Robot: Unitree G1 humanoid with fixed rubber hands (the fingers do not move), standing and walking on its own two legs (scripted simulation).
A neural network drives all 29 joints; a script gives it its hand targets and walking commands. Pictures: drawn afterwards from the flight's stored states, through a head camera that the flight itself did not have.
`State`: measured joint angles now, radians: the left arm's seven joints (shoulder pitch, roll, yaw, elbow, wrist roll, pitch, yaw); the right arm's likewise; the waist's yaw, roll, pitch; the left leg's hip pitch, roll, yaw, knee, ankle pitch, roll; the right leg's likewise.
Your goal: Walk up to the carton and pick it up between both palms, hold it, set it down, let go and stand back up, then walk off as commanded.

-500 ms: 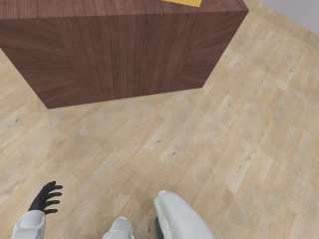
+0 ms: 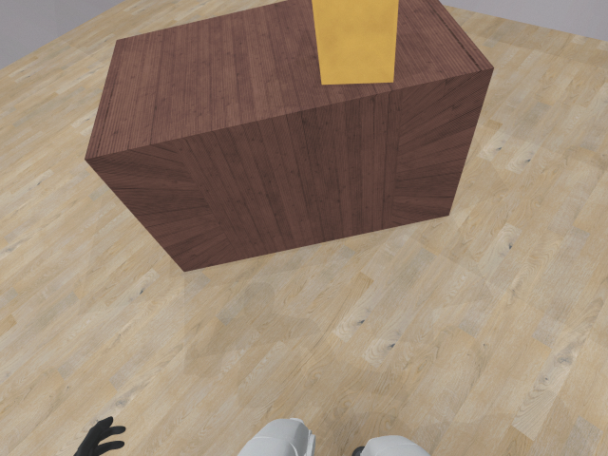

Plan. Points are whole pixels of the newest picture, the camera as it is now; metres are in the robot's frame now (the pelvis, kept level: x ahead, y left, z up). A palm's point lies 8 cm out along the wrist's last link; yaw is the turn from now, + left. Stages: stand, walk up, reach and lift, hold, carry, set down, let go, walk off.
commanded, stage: stand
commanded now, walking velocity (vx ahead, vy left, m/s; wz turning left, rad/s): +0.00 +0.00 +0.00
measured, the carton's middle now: (358, 16) +1.06 -0.12 -0.01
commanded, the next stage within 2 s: none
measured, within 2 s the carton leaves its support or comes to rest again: neither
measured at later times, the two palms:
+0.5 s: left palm out of the picture +0.11 +0.38 -0.10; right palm out of the picture +0.06 -0.26 -0.10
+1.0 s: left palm out of the picture +0.08 +0.36 -0.11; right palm out of the picture +0.09 -0.27 -0.10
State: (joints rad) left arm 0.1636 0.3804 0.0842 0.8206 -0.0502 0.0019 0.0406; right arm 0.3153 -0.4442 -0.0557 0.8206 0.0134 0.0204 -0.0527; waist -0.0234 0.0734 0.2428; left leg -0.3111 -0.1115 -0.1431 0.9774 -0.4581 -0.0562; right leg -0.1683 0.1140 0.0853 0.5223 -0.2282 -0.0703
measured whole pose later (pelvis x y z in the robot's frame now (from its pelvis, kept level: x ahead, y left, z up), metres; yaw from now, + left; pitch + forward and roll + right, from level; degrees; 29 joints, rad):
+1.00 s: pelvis +0.01 +0.05 +0.00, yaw +0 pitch -5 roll -1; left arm 0.16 0.36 0.08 0.99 -0.05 -0.02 -0.01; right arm 0.20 -0.40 -0.06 0.90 0.00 -0.03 -0.03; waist 0.01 0.02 0.12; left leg -0.23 -0.06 -0.16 0.53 -0.21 0.02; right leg -0.18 0.10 0.08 0.49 -0.22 -0.04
